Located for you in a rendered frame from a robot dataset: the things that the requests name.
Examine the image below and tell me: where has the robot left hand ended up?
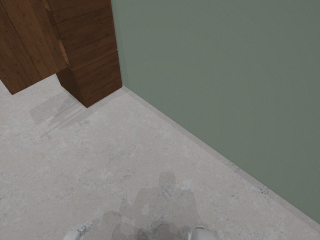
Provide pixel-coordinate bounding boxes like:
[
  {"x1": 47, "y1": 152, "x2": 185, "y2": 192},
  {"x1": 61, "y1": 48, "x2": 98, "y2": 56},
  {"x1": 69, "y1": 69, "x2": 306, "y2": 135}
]
[{"x1": 63, "y1": 222, "x2": 92, "y2": 240}]

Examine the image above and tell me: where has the cupboard door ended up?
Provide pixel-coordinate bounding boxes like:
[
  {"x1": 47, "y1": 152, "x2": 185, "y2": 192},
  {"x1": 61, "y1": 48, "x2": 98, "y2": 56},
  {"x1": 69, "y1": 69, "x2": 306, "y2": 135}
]
[{"x1": 0, "y1": 0, "x2": 68, "y2": 95}]

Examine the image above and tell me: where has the robot right thigh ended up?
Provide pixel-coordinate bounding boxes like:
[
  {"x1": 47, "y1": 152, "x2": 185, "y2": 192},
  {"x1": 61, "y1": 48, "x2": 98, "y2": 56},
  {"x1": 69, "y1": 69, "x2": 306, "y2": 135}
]
[{"x1": 187, "y1": 228, "x2": 216, "y2": 240}]

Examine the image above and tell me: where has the right robot shin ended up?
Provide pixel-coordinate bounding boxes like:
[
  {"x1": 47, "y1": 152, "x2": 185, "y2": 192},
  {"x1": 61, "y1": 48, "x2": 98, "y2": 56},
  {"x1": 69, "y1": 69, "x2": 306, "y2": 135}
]
[{"x1": 194, "y1": 226, "x2": 205, "y2": 230}]

